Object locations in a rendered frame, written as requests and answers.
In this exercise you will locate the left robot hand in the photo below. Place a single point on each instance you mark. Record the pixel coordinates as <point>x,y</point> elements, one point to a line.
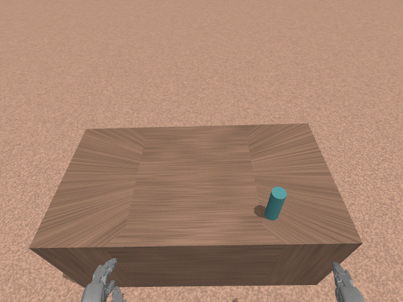
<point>99,289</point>

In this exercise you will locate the can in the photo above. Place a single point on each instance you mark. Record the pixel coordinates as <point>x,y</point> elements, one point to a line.
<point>275,203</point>

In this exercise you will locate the right robot hand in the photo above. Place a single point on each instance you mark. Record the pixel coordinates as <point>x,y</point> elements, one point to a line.
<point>345,292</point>

